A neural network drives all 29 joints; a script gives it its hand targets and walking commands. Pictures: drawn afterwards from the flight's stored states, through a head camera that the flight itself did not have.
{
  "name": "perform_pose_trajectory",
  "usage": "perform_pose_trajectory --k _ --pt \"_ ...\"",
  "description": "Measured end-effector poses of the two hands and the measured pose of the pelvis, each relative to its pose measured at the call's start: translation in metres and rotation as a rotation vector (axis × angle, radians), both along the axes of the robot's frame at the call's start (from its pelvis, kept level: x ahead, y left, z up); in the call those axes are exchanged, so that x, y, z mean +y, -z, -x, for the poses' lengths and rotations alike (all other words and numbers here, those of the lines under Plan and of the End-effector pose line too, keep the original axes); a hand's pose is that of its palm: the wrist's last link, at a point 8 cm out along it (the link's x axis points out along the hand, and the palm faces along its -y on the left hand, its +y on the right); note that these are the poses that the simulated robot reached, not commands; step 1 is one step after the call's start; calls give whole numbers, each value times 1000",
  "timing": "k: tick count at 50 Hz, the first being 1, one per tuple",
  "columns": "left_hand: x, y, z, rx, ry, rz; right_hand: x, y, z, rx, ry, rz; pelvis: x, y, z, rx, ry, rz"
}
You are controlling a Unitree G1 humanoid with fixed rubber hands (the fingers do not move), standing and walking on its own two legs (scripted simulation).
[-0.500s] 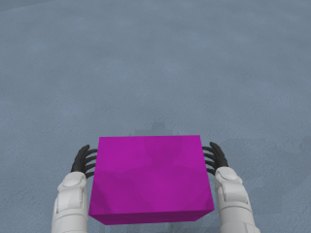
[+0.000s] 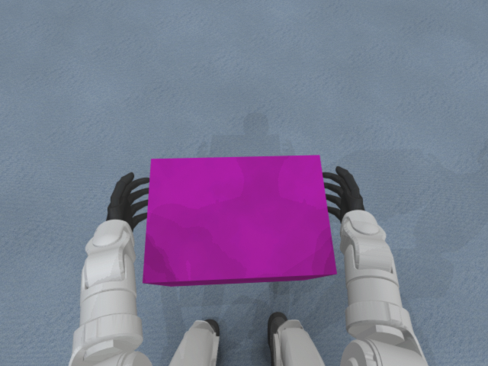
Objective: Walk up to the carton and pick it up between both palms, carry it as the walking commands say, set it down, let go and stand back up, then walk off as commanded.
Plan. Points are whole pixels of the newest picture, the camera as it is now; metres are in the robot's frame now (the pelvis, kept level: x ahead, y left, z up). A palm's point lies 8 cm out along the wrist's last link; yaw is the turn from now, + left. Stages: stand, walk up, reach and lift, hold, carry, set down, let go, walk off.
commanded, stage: set down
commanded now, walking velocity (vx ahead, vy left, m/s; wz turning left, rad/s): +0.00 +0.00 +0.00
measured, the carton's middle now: (237, 227) +0.37 +0.03 -0.16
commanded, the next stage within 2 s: none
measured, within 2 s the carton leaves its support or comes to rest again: neither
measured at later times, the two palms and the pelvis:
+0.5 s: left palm (141, 220) +0.38 +0.22 -0.15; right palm (331, 210) +0.42 -0.16 -0.16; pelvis -0.01 +0.00 -0.08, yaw +1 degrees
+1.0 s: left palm (151, 223) +0.40 +0.23 -0.24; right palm (317, 211) +0.44 -0.15 -0.24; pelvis -0.03 +0.00 -0.16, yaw +1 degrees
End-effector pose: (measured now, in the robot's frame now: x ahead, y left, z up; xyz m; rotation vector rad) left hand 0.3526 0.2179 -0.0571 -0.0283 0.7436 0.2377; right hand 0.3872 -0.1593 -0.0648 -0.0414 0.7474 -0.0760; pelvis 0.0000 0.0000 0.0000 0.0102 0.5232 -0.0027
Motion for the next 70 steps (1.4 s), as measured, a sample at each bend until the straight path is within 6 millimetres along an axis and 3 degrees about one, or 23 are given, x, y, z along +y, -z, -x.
perform_pose_trajectory --k 30,70 --pt "4 112 -29 -10 -9 12 4 112 -37 -11 0 -6 -5 92 12 276 -10 1" --pt "12 251 -55 -11 -15 -20 15 252 -71 -26 6 12 -3 216 52 371 -15 -14"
